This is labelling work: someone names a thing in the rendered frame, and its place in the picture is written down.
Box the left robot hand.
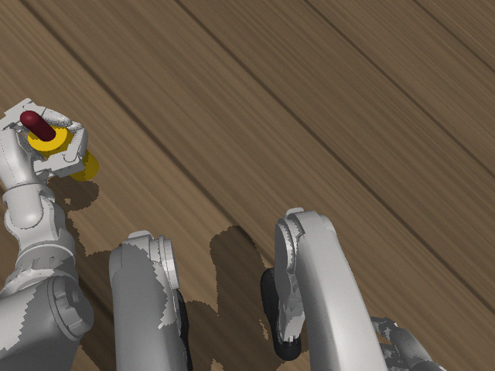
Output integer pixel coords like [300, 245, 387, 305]
[0, 98, 88, 191]

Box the left robot arm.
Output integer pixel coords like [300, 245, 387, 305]
[0, 183, 94, 371]

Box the bottle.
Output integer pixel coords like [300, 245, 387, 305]
[20, 111, 99, 181]

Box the right robot foot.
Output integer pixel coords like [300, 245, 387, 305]
[261, 267, 302, 361]

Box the left robot foot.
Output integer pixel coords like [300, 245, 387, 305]
[176, 289, 193, 371]

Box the right robot hand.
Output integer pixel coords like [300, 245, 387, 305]
[370, 317, 433, 371]

